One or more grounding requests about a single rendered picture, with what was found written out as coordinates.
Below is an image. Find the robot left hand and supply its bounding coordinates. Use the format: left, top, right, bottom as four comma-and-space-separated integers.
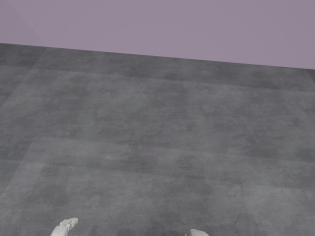
50, 217, 79, 236

